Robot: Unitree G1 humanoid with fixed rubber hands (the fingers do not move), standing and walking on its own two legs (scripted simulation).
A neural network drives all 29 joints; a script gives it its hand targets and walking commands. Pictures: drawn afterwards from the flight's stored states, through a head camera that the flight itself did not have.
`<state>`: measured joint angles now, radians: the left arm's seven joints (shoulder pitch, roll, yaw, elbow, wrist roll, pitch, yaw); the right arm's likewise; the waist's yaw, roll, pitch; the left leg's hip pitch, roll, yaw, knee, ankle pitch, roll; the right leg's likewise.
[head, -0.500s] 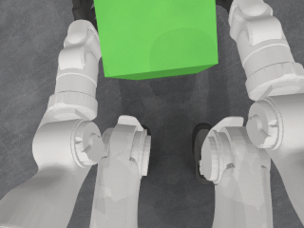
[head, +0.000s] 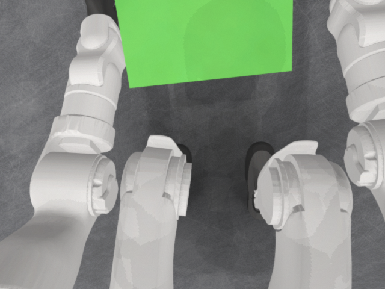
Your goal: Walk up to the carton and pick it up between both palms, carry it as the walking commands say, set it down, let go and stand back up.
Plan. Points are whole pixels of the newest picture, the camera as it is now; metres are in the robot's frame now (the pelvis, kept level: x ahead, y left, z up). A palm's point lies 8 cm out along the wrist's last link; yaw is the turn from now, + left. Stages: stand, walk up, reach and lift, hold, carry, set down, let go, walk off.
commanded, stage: set down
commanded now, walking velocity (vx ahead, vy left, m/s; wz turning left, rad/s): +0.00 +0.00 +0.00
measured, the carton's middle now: out of the picture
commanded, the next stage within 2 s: let go in 1.34 s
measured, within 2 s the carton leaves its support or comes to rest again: neither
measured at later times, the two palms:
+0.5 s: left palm out of the picture +0.52 +0.18 -0.05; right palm out of the picture +0.56 -0.19 -0.07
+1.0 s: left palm out of the picture +0.51 +0.18 +0.10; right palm out of the picture +0.56 -0.21 +0.08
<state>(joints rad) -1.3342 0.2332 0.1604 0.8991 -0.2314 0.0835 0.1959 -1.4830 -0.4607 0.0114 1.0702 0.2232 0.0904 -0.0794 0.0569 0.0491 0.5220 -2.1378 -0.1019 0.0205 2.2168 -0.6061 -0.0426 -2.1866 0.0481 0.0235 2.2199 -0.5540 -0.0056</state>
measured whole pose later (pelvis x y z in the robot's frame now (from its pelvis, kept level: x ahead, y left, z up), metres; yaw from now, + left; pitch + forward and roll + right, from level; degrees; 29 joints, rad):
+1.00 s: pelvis -0.01 -0.02 +0.21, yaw -1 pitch +26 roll +3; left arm -1.19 0.27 0.26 0.49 -0.16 0.37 0.15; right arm -1.39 -0.47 -0.11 0.75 0.13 0.36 -0.02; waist 0.08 0.00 0.52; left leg -1.51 -0.07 -0.04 1.50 -0.46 -0.06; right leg -1.56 0.06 0.02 1.52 -0.42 -0.05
